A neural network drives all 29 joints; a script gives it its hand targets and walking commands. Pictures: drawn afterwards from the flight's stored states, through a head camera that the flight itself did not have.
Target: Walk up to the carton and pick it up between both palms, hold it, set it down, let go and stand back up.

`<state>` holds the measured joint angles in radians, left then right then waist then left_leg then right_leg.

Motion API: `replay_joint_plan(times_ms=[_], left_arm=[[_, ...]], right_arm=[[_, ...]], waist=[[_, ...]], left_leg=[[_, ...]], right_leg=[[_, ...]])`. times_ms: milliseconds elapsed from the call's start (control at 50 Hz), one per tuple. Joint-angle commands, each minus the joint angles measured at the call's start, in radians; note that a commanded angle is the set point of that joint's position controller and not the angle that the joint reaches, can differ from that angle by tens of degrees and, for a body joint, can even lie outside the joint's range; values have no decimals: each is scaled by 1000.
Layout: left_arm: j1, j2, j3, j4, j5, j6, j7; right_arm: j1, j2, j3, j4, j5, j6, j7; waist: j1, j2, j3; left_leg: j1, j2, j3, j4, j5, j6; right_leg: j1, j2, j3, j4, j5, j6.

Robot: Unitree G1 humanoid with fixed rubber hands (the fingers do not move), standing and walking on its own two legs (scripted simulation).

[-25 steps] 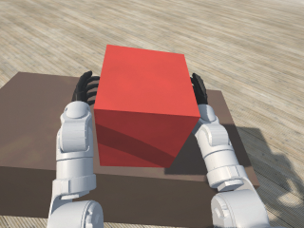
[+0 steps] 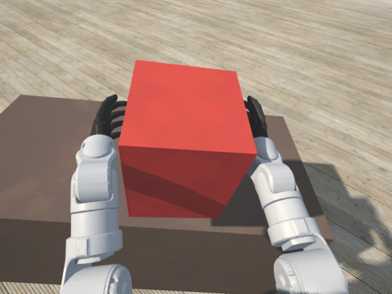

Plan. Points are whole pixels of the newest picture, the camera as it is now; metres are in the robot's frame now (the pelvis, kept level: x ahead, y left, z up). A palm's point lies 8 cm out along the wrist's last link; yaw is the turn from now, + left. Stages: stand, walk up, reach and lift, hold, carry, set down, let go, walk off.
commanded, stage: hold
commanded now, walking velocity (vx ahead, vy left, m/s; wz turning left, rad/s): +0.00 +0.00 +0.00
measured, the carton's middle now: (180, 146) +0.37 +0.00 +0.13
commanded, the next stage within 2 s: none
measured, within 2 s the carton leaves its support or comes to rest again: neither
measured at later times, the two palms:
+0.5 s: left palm (102, 135) +0.36 +0.15 +0.18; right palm (253, 135) +0.36 -0.14 +0.17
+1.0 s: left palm (100, 136) +0.35 +0.15 +0.17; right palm (252, 134) +0.36 -0.14 +0.17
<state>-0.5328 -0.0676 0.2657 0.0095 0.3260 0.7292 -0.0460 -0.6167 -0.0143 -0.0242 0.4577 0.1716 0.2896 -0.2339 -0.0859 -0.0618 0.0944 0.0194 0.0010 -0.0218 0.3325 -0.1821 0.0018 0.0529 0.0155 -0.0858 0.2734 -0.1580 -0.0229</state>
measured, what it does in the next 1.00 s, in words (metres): stands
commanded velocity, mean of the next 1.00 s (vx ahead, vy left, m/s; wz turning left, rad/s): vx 0.00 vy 0.00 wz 0.00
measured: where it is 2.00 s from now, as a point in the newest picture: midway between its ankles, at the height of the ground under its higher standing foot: outside the picture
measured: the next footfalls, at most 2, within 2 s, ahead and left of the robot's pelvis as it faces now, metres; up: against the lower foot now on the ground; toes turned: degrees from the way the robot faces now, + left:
none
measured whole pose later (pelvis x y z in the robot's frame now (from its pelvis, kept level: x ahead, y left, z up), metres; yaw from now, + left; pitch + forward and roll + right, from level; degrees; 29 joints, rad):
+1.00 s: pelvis +0.00 +0.00 +0.00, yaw +0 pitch -9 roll -1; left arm -0.56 -0.06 0.28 0.05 0.32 0.72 -0.05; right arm -0.64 0.00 -0.05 0.50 0.14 0.27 -0.22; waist -0.07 -0.07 0.09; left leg 0.00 0.00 -0.02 0.32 -0.17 0.00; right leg 0.03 0.02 -0.09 0.27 -0.15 -0.03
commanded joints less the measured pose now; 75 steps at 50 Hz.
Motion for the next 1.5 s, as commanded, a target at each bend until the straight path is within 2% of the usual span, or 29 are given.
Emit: replay_joint_plan(times_ms=[0,100,140,220,340,400,480,520,580,660,720,760,820,920,1040,1140,1280,1340,1480], left_arm=[[-624,-465,-470,-101,-125,-71,-123],[-661,-486,-503,-110,-151,-85,-109],[-670,-495,-509,-99,-149,-85,-101],[-654,-480,-474,-48,-127,-79,-104],[-640,-479,-453,-44,-113,-79,-115],[-635,-484,-458,-59,-111,-78,-118],[-630,-484,-477,-87,-125,-85,-115],[-628,-490,-506,-118,-139,-83,-110],[-609,-480,-500,-111,-134,-80,-109],[-630,-462,-463,-77,-118,-72,-114],[-635,-463,-456,-80,-120,-74,-115],[-642,-462,-449,-69,-121,-79,-117],[-660,-482,-474,-75,-133,-82,-114],[-676,-478,-477,-70,-134,-89,-108],[-638,-482,-490,-82,-129,-83,-114],[-611,-465,-460,-71,-116,-76,-122],[-622,-488,-514,-136,-147,-79,-110],[-628,-479,-512,-129,-146,-78,-107],[-642,-480,-473,-81,-121,-70,-110]], right_arm=[[-719,544,389,-298,48,-70,107],[-754,551,383,-325,47,-88,113],[-747,536,362,-286,40,-86,121],[-738,531,337,-235,18,-83,128],[-729,541,333,-227,14,-91,124],[-714,534,338,-225,18,-92,121],[-733,553,380,-284,37,-98,113],[-726,550,399,-315,53,-99,109],[-722,547,407,-325,54,-95,106],[-723,536,378,-276,37,-80,114],[-726,538,374,-280,31,-81,119],[-738,550,374,-283,30,-84,116],[-751,549,365,-280,31,-93,118],[-745,545,351,-253,18,-94,120],[-713,542,363,-256,33,-91,112],[-712,540,376,-272,35,-84,110],[-718,543,413,-341,61,-90,106],[-711,537,404,-332,55,-83,107],[-731,527,359,-262,37,-81,126]], waist=[[8,57,-405],[-1,75,-483],[-4,96,-455],[-1,74,-409],[-4,61,-419],[-8,75,-406],[-4,66,-441],[-9,80,-470],[-2,77,-452],[13,53,-378],[14,40,-411],[18,48,-419],[4,68,-455],[-3,75,-458],[-16,86,-435],[1,56,-401],[-5,82,-472],[-8,78,-452],[10,78,-399]], left_leg=[[85,-33,38,-14,263,-21],[111,-31,31,-1,289,-30],[103,-27,29,-8,270,-35],[92,-27,33,-23,216,-25],[107,-30,39,-17,261,-24],[109,-30,41,-13,279,-29],[119,-35,38,3,321,-28],[126,-34,31,15,359,-36],[124,-34,33,12,344,-33],[84,-32,39,-21,236,-16],[76,-32,40,-25,223,-10],[71,-37,44,-23,223,-10],[96,-31,39,-15,250,-21],[97,-30,37,-14,247,-24],[111,-33,35,-2,295,-31],[89,-35,37,-10,279,-22],[124,-30,31,15,358,-38],[121,-30,30,8,321,-33],[87,-26,36,-21,236,-24]], right_leg=[[67,24,-22,-4,223,67],[56,33,-27,-5,210,60],[37,36,-32,-11,171,52],[26,31,-31,-20,127,54],[53,28,-29,-20,182,60],[60,29,-30,-16,201,58],[82,28,-28,-5,257,65],[91,32,-27,3,294,63],[79,29,-26,0,282,64],[42,24,-25,-17,173,62],[59,23,-24,-14,173,64],[64,18,-22,-11,187,68],[59,27,-27,-13,188,61],[54,27,-31,-11,180,59],[67,28,-29,-9,230,62],[81,23,-27,-6,229,67],[81,32,-27,4,286,61],[61,32,-28,-3,245,61],[34,27,-30,-17,148,54]])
